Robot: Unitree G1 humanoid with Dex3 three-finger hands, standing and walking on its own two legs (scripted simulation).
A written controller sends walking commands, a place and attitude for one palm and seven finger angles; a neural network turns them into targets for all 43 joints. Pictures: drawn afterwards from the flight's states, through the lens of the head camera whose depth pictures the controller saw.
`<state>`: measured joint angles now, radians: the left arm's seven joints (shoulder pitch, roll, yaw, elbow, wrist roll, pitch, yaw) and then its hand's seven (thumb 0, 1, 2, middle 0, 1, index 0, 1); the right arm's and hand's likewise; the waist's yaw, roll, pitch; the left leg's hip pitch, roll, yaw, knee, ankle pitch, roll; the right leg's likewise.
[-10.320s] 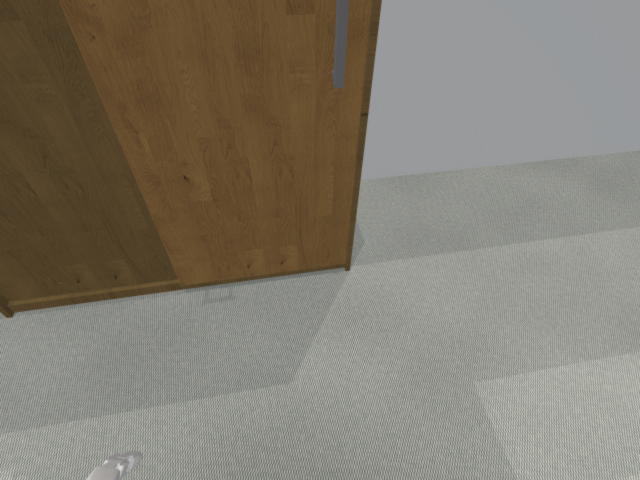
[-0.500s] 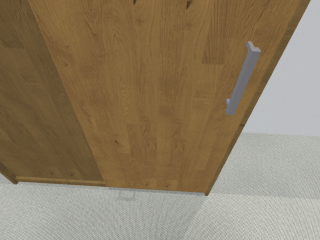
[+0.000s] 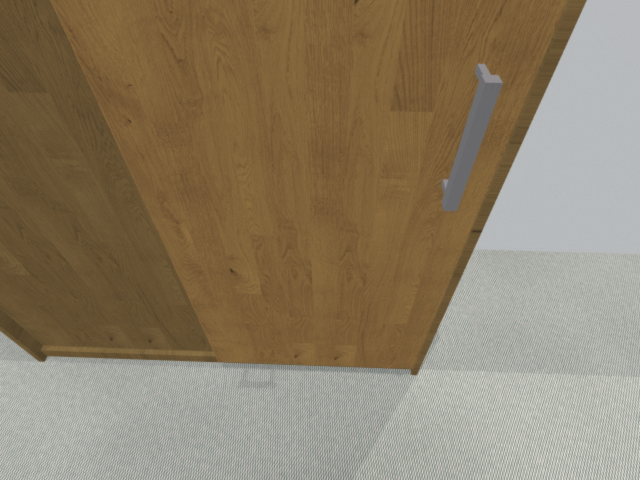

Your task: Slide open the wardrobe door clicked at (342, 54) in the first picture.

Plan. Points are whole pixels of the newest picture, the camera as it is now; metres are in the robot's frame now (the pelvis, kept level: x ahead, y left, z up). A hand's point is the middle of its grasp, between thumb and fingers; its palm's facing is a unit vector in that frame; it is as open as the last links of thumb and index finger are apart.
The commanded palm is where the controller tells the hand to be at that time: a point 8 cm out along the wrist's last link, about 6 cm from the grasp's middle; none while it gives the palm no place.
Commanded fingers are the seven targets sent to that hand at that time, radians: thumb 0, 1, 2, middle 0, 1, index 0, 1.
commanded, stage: come to a stop and stand still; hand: right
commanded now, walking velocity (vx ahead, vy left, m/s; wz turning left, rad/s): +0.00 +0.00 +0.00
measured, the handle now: (464, 143) +0.55 -0.18 +0.14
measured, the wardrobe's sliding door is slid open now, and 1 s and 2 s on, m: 0.00 0.00 0.00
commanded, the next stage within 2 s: look again from close up in 0.78 s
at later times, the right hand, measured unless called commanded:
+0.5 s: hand out of the picture +0.00 -0.21 -0.18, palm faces +0.03 +0.98 -0.21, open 7.4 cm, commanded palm none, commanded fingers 0.00 -0.90 -0.90 0.20 0.30 0.20 0.30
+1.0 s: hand out of the picture -0.06 -0.20 -0.18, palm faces +0.04 +0.98 -0.17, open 7.4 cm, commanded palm none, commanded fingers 0.00 -0.90 -0.90 0.20 0.30 0.20 0.30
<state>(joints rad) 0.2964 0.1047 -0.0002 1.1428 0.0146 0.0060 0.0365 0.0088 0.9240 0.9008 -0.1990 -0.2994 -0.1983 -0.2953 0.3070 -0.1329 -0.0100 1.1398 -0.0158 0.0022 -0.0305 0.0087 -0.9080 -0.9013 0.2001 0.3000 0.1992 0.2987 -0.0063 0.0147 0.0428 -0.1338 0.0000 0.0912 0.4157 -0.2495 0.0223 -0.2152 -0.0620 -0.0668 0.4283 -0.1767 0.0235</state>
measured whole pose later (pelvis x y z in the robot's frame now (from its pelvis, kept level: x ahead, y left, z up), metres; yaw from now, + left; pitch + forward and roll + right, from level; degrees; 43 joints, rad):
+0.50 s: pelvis -0.02 -0.04 -0.01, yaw +0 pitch -3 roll +1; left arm 0.31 0.17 0.01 1.02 0.02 0.00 0.02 0.01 0.93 0.90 -0.20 -0.30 -0.20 -0.30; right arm 0.31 -0.16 0.00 1.03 -0.03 0.00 -0.04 0.01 -0.91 -0.90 0.20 0.30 0.20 0.30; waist 0.01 0.00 -0.01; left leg -0.21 0.06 0.08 0.54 -0.29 -0.02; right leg -0.29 -0.02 -0.08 0.55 -0.22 -0.04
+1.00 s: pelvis -0.03 -0.03 -0.01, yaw -1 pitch -2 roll +1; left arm 0.31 0.16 0.00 1.05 0.01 0.00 0.01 0.00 0.91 0.90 -0.20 -0.30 -0.20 -0.30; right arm 0.39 -0.16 0.01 1.05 -0.03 0.00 -0.03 0.01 -0.91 -0.90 0.20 0.30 0.20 0.30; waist -0.01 0.01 0.00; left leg -0.22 0.04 0.09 0.49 -0.23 -0.01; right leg -0.31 -0.02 -0.07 0.49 -0.15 -0.03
